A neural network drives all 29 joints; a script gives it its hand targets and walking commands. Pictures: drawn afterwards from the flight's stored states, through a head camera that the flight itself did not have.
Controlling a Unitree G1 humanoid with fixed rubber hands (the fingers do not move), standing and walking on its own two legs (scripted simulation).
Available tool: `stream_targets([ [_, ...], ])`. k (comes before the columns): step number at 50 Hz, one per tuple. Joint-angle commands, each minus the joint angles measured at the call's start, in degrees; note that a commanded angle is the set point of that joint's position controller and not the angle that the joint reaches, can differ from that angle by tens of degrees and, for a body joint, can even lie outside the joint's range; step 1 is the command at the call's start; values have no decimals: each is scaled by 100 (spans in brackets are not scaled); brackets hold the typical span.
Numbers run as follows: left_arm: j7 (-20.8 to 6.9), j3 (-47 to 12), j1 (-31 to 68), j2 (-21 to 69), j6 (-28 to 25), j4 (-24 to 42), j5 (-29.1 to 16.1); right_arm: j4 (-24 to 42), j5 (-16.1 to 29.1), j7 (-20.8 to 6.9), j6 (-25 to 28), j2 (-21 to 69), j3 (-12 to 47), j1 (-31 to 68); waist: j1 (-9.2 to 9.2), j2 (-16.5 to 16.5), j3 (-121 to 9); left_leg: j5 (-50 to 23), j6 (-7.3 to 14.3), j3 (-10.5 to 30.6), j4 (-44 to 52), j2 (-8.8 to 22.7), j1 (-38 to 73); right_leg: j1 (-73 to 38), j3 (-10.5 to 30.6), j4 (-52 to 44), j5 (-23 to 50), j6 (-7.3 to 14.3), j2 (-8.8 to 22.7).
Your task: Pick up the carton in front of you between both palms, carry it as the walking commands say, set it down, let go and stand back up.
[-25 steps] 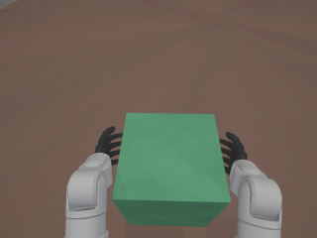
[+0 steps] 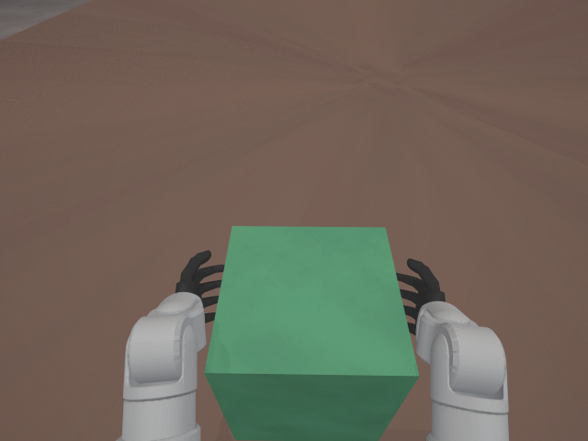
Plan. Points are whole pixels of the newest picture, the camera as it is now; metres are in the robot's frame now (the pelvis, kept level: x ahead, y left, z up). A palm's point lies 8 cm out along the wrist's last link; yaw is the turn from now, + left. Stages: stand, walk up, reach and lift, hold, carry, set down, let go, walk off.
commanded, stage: carry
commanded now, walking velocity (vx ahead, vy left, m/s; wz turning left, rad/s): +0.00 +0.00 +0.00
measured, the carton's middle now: (307, 338) +0.27 +0.00 +0.01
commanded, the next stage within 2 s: hold in 1.42 s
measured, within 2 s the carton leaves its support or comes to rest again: neither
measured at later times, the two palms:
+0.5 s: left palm (187, 318) +0.26 +0.16 +0.07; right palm (420, 330) +0.26 -0.14 +0.07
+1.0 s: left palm (196, 332) +0.26 +0.15 +0.04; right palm (416, 345) +0.26 -0.14 +0.03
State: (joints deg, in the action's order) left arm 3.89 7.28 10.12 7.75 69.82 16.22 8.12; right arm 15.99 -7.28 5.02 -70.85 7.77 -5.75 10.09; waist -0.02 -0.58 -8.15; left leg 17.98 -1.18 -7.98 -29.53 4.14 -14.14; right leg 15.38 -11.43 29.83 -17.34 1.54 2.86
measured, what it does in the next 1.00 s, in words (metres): stands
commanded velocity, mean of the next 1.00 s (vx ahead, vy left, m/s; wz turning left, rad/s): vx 0.00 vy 0.00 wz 0.00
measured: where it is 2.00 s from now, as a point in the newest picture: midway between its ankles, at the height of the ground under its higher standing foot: outside the picture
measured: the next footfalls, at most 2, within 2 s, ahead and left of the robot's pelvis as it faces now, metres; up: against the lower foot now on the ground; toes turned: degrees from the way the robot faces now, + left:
none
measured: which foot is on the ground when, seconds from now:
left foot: down 0.00-1.00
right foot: down 0.00-1.00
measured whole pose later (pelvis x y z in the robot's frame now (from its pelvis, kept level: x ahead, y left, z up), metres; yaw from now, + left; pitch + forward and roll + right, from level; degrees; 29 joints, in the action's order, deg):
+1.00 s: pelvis -0.03 +0.00 +0.00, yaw +0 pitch +2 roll +0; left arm 0.7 11.0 13.0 8.3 40.2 -12.7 15.1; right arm -12.3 -14.7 1.2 -41.4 8.2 -9.6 12.5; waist 0.1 0.1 -5.8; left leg 15.0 -0.3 -8.5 -28.4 3.7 -15.1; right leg 16.4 -11.1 28.6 -14.1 1.8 3.1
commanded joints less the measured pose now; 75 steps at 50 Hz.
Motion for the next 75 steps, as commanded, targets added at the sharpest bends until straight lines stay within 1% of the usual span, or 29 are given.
stream_targets([
  [1, -1432, -4184, 2570, 5182, 73, 294, -2491, 308, 2324, -1466, 76, 5237, 3932, 2569, -3, 260, -1338, -3608, 61, 403, -32, 621, 529, -740, 517, 104, 3106, -102, 650],
  [9, -1427, -4186, 2518, 5220, 32, 442, -2512, 564, 2376, -1440, 110, 5266, 4025, 2642, -3, 107, -1427, -3277, 103, 397, -97, 564, 532, -784, 542, 155, 3015, -93, 669],
  [14, -1454, -4199, 2261, 5266, -34, 266, -2412, 411, 2290, -1475, 169, 5297, 4056, 2397, 4, 98, -1310, -2970, 115, 406, -17, 552, 480, -731, 574, 69, 2831, -88, 691],
  [19, -1505, -4254, 2207, 5302, -285, 28, -2281, 192, 2180, -1528, 416, 5336, 4141, 2362, 9, 86, -1102, -2544, 130, 429, 135, 547, 391, -644, 617, -93, 2504, -77, 702],
  [25, -1514, -4148, 2242, 5121, -751, -234, -2055, -41, 1951, -1521, 879, 5141, 4026, 2403, 7, 81, -913, -1893, 163, 475, 346, 534, 318, -567, 661, -328, 1938, -51, 700],
  [34, -1454, -3592, 2029, 4680, -1538, -897, -1459, -661, 1423, -1478, 1647, 4714, 3518, 2191, 1, 78, -834, -1470, 173, 503, 488, 534, 224, -488, 687, -486, 1562, -35, 706],
  [39, -1434, -3137, 2151, 4540, -2147, -1437, -1078, -1191, 1043, -1469, 2253, 4584, 3069, 2333, 0, 73, -824, -1246, 174, 514, 543, 526, 174, -427, 705, -559, 1368, -24, 706],
  [45, -1494, -2535, 2548, 4659, -2942, -2339, -651, -2081, 624, -1510, 3046, 4714, 2487, 2719, 11, 68, -903, -1063, 176, 510, 556, 510, 172, -395, 727, -603, 1220, 4, 695],
  [49, -1564, -2496, 2785, 4971, -3299, -2651, -587, -2386, 555, -1570, 3406, 5017, 2452, 2951, 8, 63, -1034, -1076, 180, 507, 523, 502, 229, -434, 743, -586, 1274, 21, 695],
  [53, -1602, -2680, 2730, 5179, -3318, -2594, -677, -2307, 649, -1602, 3427, 5223, 2648, 2909, 1, 55, -1160, -1207, 179, 499, 470, 506, 293, -493, 742, -533, 1431, 22, 709],
  [55, -1598, -2859, 2620, 5220, -3212, -2404, -793, -2105, 775, -1599, 3318, 5265, 2840, 2810, 0, 51, -1197, -1289, 173, 494, 442, 511, 307, -514, 741, -499, 1536, 17, 718],
  [57, -1583, -2919, 2505, 5173, -3076, -2286, -849, -1993, 836, -1590, 3176, 5219, 2915, 2691, -1, 46, -1214, -1357, 164, 485, 415, 514, 300, -528, 739, -467, 1635, 10, 721],
  [60, -1562, -2836, 2393, 5027, -2961, -2272, -802, -1989, 791, -1575, 3059, 5079, 2835, 2577, -4, 42, -1166, -1399, 146, 473, 397, 517, 246, -515, 739, -445, 1722, 6, 718],
  [71, -1554, -2908, 2508, 5032, -2969, -2175, -852, -1899, 838, -1571, 3066, 5088, 2899, 2698, -5, 53, -1119, -1310, 138, 475, 417, 521, 212, -498, 765, -481, 1681, 18, 710],
  [72, -1594, -2751, 1915, 5067, -2932, -2109, -825, -1901, 824, -1594, 3033, 5260, 2804, 2082, 53, 61, -510, -2475, 298, 1242, 696, -1008, 732, -1709, 1701, -715, 3364, 53, -608],
  [73, -1559, -2709, 2039, 4907, -3010, -1858, -760, -1725, 771, -1520, 3117, 5095, 2748, 2145, -38, -112, -861, -2776, 338, 1378, 701, -896, 742, -2211, 1818, -692, 3762, 29, -555],
  [74, -1554, -2619, 2023, 4873, -3039, -1848, -697, -1728, 630, -1490, 3128, 4935, 2658, 2098, -2, 41, -746, -2627, 317, 1353, 786, -964, 403, -2558, 1855, -652, 4011, 10, -501],
  [75, -1564, -2630, 2130, 4873, -3066, -1902, -685, -1836, 544, -1444, 3156, 4869, 2564, 2023, -87, 100, -674, -2620, 278, 1394, 866, -941, 204, -2852, 1824, -633, 4075, -2, -536],
])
